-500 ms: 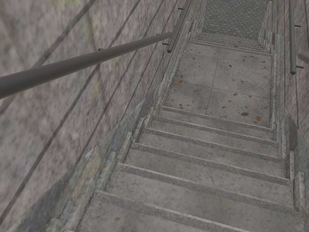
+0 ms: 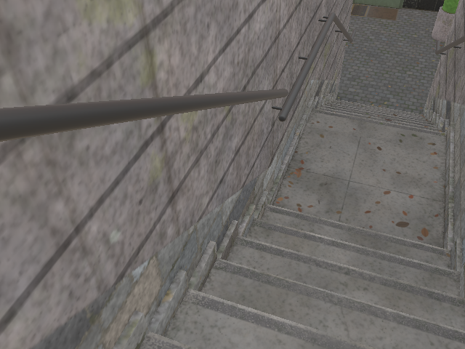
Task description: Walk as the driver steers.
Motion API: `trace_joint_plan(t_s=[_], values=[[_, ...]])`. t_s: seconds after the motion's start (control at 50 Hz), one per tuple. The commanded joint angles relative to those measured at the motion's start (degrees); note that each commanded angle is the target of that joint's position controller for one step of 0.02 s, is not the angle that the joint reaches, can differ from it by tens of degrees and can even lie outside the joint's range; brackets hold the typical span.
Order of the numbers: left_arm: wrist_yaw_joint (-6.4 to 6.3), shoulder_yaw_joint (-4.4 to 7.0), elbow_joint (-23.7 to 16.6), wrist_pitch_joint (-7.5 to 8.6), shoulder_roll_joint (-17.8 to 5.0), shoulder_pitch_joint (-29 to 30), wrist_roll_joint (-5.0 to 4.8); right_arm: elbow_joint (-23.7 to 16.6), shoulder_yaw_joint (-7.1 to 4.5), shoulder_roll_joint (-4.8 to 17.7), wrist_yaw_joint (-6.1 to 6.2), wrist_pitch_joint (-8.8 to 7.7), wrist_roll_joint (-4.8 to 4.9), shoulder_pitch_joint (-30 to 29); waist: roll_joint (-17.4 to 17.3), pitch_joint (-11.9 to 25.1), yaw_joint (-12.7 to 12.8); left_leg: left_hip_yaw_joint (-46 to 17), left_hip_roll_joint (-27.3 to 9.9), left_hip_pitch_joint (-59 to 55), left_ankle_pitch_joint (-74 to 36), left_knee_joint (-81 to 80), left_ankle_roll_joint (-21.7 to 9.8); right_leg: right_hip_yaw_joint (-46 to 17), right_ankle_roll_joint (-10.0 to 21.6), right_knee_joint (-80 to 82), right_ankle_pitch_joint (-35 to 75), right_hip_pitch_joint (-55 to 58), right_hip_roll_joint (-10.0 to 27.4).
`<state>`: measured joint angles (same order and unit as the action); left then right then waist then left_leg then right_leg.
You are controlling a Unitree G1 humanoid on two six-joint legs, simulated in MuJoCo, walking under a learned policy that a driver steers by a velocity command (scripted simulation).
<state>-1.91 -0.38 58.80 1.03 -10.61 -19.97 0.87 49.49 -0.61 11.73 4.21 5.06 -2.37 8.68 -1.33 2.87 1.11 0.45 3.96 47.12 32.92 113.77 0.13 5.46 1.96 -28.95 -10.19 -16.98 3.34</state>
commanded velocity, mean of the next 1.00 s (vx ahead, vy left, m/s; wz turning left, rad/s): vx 0.35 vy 0.00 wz -0.46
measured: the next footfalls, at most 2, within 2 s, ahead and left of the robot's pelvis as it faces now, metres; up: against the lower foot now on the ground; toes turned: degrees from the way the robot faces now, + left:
left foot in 0.12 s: -0.06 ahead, +0.14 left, +0.17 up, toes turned -2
right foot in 0.82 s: +0.13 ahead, -0.07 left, +0.00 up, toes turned -26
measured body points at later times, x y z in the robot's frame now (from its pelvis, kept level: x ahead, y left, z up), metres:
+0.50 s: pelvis +0.01 +0.08 +0.11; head +0.03 +0.09 +0.56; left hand +0.18 +0.32 -0.01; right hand -0.01 -0.16 -0.02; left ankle -0.10 +0.14 -0.57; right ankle +0.10 -0.12 -0.51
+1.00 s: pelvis +0.24 -0.03 -0.03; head +0.25 -0.01 +0.42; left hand +0.30 +0.20 -0.19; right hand +0.24 -0.31 -0.13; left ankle +0.39 +0.08 -0.69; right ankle +0.10 -0.05 -0.73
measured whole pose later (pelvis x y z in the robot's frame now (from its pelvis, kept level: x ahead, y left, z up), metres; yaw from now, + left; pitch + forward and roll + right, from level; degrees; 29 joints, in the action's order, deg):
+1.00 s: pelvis +0.24 -0.03 -0.03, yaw -30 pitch +2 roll -4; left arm 3.1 0.2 59.6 4.6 -11.7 -27.1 5.2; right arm 46.9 0.5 14.7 -4.8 -5.1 -5.8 10.1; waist -2.0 2.3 1.9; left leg -7.9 -7.0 42.1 5.9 65.3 0.3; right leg -0.9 4.7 -38.3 -30.1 -9.9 -8.9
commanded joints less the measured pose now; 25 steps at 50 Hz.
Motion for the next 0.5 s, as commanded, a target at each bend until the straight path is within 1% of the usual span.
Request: trace_joint_plan(t_s=[0.02,0.04,0.06,0.08,0.1,0.12,0.14,0.16,0.18,0.2,0.22,0.24,0.26,0.28,0.3,0.32,0.34,0.36,0.38,0.4,0.42,0.44,0.46,0.48,0.5], values=[[0.05,2.12,-4.48,0.43,-11.59,1.53,0.27,-2.64,0.67,1.39,0.55,0.2,0.91,3.86,6.02,-1.99,-2.09,3.65,-1.02,-6.24,6.66,2.07,-0.78,-11.97,14.69,16.89,17.88,-4.95,15.32],[2.63,4.14,-5.97,4.33,-19.27,1.38,6.97,-11.0,3.74,-0.08,-5.46,-1.13,0.21,9.04,7.97,-13.53,-3.67,-1.69,-3.35,-4.25,4.13,-2.08,-0.83,-16.13,12.99,17.72,11.62,-13.82,17.43],[3.27,4.58,-7.62,5.79,-18.46,7.67,5.26,-11.38,3.21,1.44,-7.19,-2.33,0.38,8.14,3.37,-5.82,-5.69,-2.49,-3.43,-10.98,6.05,-9.95,-1.11,-15.61,10.48,16.43,10.7,-13.66,16.25],[2.63,4.88,-10.42,6.71,-18.3,8.92,3.06,-14.54,3.23,2.39,-7.31,-2.94,0.27,6.52,5.8,-1.16,-4.43,-0.29,-1.79,-12.71,10.69,-14.42,-0.51,-15.8,11.28,15.37,16.68,-10.81,15.46],[2.17,5.91,-10.27,6.95,-19.55,6.33,1.69,-18.41,3.15,4.56,-6.95,-3.2,1.12,2.07,8.16,1.78,-2.59,-1.86,-1.67,-9.68,19.18,-27.17,-1.73,-19.25,11.97,16.43,13.02,-3.97,16.62],[1.96,6.57,-10.36,5.83,-19.35,4.05,-1.54,-20.99,2.49,7.69,-6.74,-3.51,2.23,-2.21,9.47,2.94,0.42,3.43,1.59,-9.11,30.0,-42.64,-3.86,-20.04,14.95,17.25,3.47,0.22,15.17],[1.9,5.91,-10.74,4.19,-17.0,2.33,0.43,-19.15,1.47,8.71,-6.37,-4.43,2.84,3.13,8.88,5.96,0.29,2.83,2.45,-16.51,18.83,-47.82,-7.33,-21.16,15.78,14.53,-4.09,-1.24,15.44],[2.97,2.98,-15.96,3.12,-7.82,3.06,4.4,-17.09,-0.42,12.59,-4.46,-6.85,1.41,11.08,-9.8,10.7,-2.21,-23.04,-9.54,-32.04,-2.42,-60.33,-21.79,-11.9,10.26,-3.49,-8.65,-16.73,6.09],[2.64,1.52,-20.74,3.57,-4.44,13.99,4.63,-12.2,-1.5,13.06,-2.41,-7.88,-3.12,30.02,-9.91,1.38,-16.34,-59.09,-18.62,-55.68,-17.89,-72.41,-31.73,-19.15,1.09,-16.28,-22.1,-57.85,-10.98],[2.53,-1.26,-23.94,5.09,0.64,18.62,2.11,-10.69,-1.74,13.67,-3.3,-8.13,-7.36,35.07,-4.35,-3.25,-20.32,-70.41,-26.06,-64.72,-39.93,-80.63,-28.31,-40.86,-4.01,-17.76,-17.32,-75.95,-15.61],[2.51,-0.81,-25.1,5.92,-1.12,21.99,0.06,-10.82,-2.29,14.55,-5.33,-8.2,-8.79,29.22,-4.96,-7.37,-18.37,-64.68,-28.26,-60.22,-44.89,-81.24,-21.71,-43.77,-7.06,-17.87,-9.94,-79.55,-13.11],[0.71,1.86,-23.88,6.37,-8.84,20.44,-0.22,-12.58,-1.75,12.14,-7.4,-8.59,-6.57,16.73,-7.61,-4.27,-12.25,-50.64,-22.82,-47.82,-41.89,-76.41,-17.51,-37.57,-8.33,-23.18,-5.17,-68.64,-11.37],[-0.53,3.24,-21.1,6.45,-12.87,11.99,1.29,-12.87,-1.54,10.65,-8.94,-8.77,-3.34,6.89,-9.3,-0.67,-3.59,-31.38,-17.07,-33.8,-38.63,-70.89,-12.09,-26.54,-7.73,-33.67,-2.48,-54.69,-10.33],[0.31,3.8,-15.15,5.86,-13.51,-0.56,3.59,-13.0,-1.13,7.43,-10.12,-8.41,-1.59,0.76,-7.25,1.29,3.59,-17.92,-12.38,-16.08,-33.0,-67.83,-9.37,-17.48,-6.92,-45.51,4.94,-38.69,-10.42],[2.04,4.38,-11.88,4.63,-13.81,-8.01,4.93,-14.18,-0.46,4.03,-10.76,-8.58,-1.32,-2.56,-3.72,1.59,7.78,-11.81,-10.54,-0.26,-22.94,-69.17,-8.19,-13.06,-7.24,-56.29,11.0,-26.81,-10.22],[3.38,4.38,-10.62,3.69,-12.49,-10.31,4.7,-15.06,0.35,1.72,-10.79,-9.61,-0.74,-5.66,-0.35,1.57,9.22,-10.97,-11.39,5.41,-15.3,-72.12,-9.09,-13.14,-7.7,-65.94,13.11,-23.58,-9.19],[4.31,4.72,-11.59,2.93,-12.88,-7.8,4.22,-13.53,0.77,0.96,-10.17,-10.72,-0.74,-4.9,1.37,-0.32,7.6,-10.18,-12.85,1.81,-10.2,-75.27,-10.06,-14.76,-7.05,-67.67,15.49,-27.86,-7.69],[4.72,4.55,-13.49,2.78,-12.7,-3.15,3.79,-10.54,0.92,1.43,-8.9,-12.16,-1.11,-0.91,2.26,-0.5,4.76,-10.64,-13.24,-8.65,-12.51,-76.9,-9.55,-17.5,-6.18,-62.76,17.41,-34.97,-5.4],[5.03,4.4,-15.19,3.0,-12.8,1.21,2.6,-7.09,0.26,4.2,-7.43,-13.19,-2.42,5.36,2.97,-0.54,0.25,-9.81,-13.66,-21.17,-15.69,-74.23,-8.95,-19.1,-5.97,-55.3,18.88,-41.79,-4.69],[5.09,4.13,-15.67,3.48,-11.86,4.25,1.57,-4.17,0.03,5.75,-6.38,-13.61,-3.04,11.32,3.04,-1.28,-2.72,-8.9,-13.8,-28.6,-23.82,-72.16,-8.78,-19.41,-5.9,-49.97,19.27,-45.28,-4.56],[5.55,3.94,-15.45,4.08,-11.08,6.44,1.48,-1.68,0.32,5.53,-6.29,-13.58,-3.41,15.06,-0.13,-1.23,-4.39,-7.23,-13.86,-32.81,-26.22,-71.84,-8.61,-18.09,-5.3,-45.38,19.54,-45.59,-4.25],[5.72,3.92,-16.3,4.58,-10.74,10.5,2.16,0.15,0.55,5.82,-6.43,-13.31,-3.51,19.06,-1.77,-1.8,-6.21,-6.77,-14.18,-36.11,-27.69,-72.62,-9.08,-17.32,-5.2,-42.39,19.95,-46.73,-4.36],[5.78,3.81,-16.72,4.72,-10.37,13.44,2.67,1.37,0.67,5.67,-6.6,-13.0,-3.2,21.52,-3.62,-2.85,-7.47,-7.56,-15.14,-38.95,-28.29,-73.54,-9.77,-16.98,-4.83,-37.76,20.51,-48.64,-4.45],[6.04,3.22,-17.56,4.26,-9.2,15.52,2.11,2.92,0.69,5.47,-6.45,-12.39,-2.33,24.48,-4.46,-2.72,-8.19,-8.38,-15.34,-42.3,-30.38,-73.76,-10.03,-16.37,-4.64,-31.78,20.84,-50.08,-5.03],[6.26,2.72,-18.15,4.09,-8.25,18.45,2.11,3.83,0.69,5.68,-6.54,-11.76,-2.02,26.15,-4.22,-3.52,-9.12,-8.67,-16.47,-43.83,-30.5,-74.71,-10.36,-15.34,-4.42,-26.49,22.02,-50.05,-4.83]])
Velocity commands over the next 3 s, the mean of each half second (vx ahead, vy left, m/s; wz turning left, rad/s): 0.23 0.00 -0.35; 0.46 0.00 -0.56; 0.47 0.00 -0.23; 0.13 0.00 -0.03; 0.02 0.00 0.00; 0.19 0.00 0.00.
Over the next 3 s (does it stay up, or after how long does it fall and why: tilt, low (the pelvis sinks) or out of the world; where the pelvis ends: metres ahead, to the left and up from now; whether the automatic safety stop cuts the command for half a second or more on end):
stays up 0.76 -0.28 -0.35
